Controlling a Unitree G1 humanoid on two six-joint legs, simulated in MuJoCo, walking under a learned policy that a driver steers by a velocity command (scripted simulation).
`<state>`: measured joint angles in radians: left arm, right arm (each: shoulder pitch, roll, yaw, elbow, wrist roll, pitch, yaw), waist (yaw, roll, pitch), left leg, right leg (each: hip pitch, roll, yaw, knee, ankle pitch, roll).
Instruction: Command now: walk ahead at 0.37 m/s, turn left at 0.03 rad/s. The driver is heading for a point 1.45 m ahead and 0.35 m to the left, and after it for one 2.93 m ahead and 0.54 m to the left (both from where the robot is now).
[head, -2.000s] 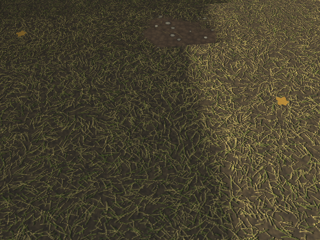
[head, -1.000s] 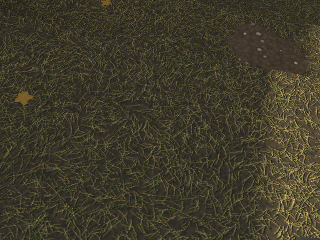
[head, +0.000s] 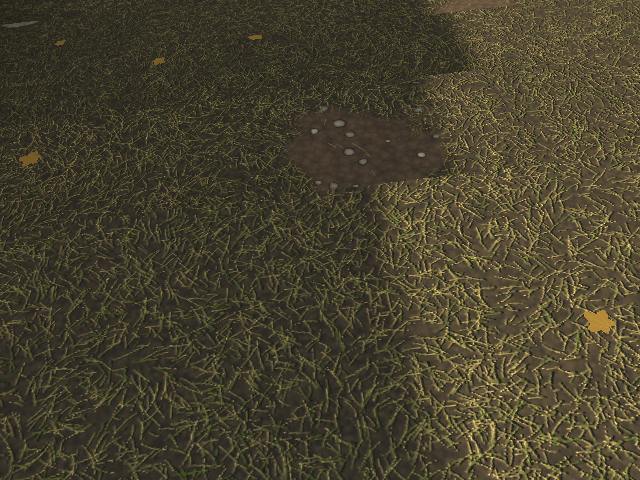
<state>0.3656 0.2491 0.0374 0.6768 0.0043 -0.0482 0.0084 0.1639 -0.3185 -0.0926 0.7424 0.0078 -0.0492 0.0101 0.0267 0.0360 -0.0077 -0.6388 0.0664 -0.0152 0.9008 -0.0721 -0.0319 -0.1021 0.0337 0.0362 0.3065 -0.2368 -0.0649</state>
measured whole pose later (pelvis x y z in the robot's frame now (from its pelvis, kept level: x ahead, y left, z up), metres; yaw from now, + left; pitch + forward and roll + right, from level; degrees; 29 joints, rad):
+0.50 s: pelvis +0.26 +0.08 -0.01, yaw +14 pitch +2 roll +1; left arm 0.23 0.31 0.04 0.66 0.01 -0.10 0.00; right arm 0.28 -0.29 -0.06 0.72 0.01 -0.06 0.02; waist -0.02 -0.03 0.04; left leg -0.26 -0.12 -0.05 0.39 -0.16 0.10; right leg -0.59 -0.09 0.07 1.10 -0.29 0.03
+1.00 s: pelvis +0.56 +0.11 -0.01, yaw +26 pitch +1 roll -1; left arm 0.36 0.26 0.05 0.75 -0.01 -0.09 -0.02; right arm 0.19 -0.30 -0.04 0.68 0.00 -0.06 0.01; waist 0.05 0.04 0.02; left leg -0.57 0.05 -0.05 0.98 -0.30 0.00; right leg -0.20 0.04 0.01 0.36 -0.18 -0.04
